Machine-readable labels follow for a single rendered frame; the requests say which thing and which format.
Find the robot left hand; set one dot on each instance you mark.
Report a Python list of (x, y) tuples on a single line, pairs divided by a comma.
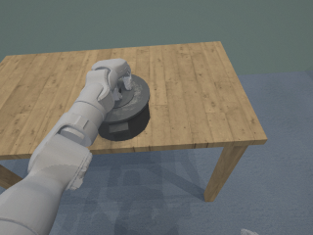
[(122, 70)]

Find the robot left forearm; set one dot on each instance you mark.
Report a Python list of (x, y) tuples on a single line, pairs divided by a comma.
[(82, 121)]

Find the pot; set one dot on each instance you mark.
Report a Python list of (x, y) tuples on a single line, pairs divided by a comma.
[(125, 130)]

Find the table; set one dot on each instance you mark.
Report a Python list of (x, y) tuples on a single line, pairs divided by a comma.
[(196, 101)]

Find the knob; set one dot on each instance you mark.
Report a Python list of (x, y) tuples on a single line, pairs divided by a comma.
[(119, 88)]

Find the left robot upper arm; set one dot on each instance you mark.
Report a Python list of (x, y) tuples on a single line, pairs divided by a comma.
[(30, 206)]

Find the lid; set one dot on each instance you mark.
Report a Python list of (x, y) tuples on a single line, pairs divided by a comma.
[(133, 101)]

